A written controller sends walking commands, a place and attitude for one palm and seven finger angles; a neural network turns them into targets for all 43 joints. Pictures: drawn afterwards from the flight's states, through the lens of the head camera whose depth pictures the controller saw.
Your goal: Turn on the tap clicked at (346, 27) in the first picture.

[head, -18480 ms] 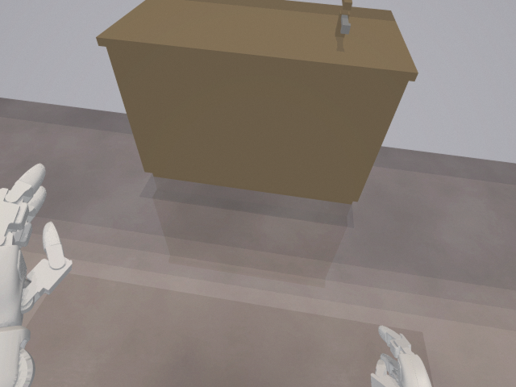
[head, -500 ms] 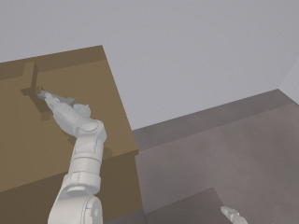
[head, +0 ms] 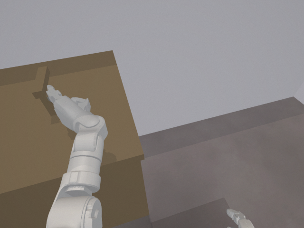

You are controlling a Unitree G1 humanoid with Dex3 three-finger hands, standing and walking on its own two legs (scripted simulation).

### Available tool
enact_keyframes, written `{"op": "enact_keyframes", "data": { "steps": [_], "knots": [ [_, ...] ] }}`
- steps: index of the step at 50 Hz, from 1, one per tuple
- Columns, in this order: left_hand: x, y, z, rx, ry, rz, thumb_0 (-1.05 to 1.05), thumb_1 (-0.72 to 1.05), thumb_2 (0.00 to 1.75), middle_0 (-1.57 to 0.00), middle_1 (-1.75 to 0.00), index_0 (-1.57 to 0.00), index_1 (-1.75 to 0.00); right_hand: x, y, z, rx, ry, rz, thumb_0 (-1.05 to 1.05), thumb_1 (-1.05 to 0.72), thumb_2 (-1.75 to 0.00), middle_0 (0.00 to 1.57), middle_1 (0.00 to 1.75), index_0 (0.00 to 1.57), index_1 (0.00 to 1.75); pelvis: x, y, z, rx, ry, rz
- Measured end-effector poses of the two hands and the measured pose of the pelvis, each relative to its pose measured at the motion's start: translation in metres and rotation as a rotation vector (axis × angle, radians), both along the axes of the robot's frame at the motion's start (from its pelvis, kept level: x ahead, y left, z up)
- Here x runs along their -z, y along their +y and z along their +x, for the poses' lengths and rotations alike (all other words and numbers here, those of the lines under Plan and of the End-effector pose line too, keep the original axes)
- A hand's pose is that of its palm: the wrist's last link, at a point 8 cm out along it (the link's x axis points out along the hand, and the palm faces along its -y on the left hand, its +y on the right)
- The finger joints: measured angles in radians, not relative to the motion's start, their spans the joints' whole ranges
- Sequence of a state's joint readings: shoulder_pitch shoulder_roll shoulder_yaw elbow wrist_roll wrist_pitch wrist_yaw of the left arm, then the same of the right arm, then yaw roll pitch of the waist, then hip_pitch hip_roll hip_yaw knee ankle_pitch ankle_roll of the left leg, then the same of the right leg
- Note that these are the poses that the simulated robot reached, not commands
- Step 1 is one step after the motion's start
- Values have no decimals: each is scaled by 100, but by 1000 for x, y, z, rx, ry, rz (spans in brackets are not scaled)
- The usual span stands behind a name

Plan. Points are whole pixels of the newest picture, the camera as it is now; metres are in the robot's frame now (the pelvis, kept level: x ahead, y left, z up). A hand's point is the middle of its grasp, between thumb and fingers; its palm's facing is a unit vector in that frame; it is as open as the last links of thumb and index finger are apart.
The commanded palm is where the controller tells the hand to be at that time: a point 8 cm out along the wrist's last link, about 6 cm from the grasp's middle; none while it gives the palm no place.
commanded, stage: lift the hand up off the lever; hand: left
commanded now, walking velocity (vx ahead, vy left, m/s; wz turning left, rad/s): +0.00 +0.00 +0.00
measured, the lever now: (78, 108) +0.42 +0.25 +0.09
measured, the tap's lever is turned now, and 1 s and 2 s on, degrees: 46 47 47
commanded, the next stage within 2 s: draw the hand back beside the body in 0.74 s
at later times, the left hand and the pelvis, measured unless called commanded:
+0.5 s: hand (85, 100) +0.39 +0.20 +0.16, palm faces +0.79 -0.60 -0.07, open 7.8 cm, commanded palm +0.33 +0.22 +0.17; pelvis +0.01 +0.00 +0.01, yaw +0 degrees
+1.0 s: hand (98, 102) +0.36 +0.16 +0.18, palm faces +0.44 -0.89 -0.07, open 7.8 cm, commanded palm +0.30 +0.22 +0.17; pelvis +0.00 +0.00 +0.01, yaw -2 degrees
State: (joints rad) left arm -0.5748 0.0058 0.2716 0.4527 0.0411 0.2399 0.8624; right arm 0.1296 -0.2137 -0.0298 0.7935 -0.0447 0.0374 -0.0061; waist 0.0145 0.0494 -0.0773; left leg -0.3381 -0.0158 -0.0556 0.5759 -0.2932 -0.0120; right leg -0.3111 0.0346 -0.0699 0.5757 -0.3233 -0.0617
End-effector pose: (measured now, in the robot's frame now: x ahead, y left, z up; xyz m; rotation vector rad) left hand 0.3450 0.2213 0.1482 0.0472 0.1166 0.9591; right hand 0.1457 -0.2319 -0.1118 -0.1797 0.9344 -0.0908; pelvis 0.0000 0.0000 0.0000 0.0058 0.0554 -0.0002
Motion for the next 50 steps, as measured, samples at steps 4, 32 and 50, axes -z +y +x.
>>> {"op": "enact_keyframes", "data": {
  "steps": [4, 32, 50],
  "knots": [
    [2, -4, 0, 14, 13, -19, 2, 90, 90, -15, -15, -15, -15, -2, 0, 6, -7, -4, -5, 1, -91, -90, 20, 30, 20, 30, -1, 1, 1, -4, -7, 0],
    [-19, -4, -12, 48, -20, -32, 1, 90, 90, -15, -15, -15, -15, -19, 24, 50, -57, -80, 29, 1, -91, -90, 20, 30, 20, 30, -6, 5, 10, 0, -46, 2],
    [-32, -27, -25, 506, -92, 54, 1, 90, 90, -15, -15, -15, -16, -27, 17, 27, 32, -83, 7, 1, -91, -90, 20, 30, 20, 30, -9, 3, -2, 35, -106, 6]
  ]
}}
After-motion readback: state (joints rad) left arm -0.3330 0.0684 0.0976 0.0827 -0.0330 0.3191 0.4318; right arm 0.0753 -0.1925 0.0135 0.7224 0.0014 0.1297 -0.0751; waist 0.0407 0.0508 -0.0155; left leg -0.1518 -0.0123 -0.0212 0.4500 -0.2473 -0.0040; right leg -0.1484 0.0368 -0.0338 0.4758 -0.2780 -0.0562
